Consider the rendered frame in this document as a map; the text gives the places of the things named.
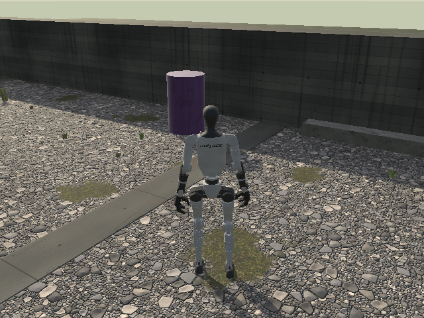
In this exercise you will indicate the robot right upper arm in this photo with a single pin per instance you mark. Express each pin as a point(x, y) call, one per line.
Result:
point(235, 151)

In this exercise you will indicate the robot head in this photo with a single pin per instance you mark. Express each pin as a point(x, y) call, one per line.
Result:
point(210, 116)

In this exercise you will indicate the robot torso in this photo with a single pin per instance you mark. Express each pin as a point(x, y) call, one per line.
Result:
point(211, 158)

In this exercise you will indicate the right robot forearm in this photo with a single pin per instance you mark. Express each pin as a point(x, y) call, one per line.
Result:
point(242, 179)

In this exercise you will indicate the right robot hand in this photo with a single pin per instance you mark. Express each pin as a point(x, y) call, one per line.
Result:
point(245, 198)

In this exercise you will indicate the robot left upper arm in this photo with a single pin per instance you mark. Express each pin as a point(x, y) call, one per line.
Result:
point(188, 152)

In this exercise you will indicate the left robot hand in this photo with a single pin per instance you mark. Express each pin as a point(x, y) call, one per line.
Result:
point(178, 205)

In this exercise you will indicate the left robot forearm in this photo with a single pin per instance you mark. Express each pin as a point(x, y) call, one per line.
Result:
point(183, 176)

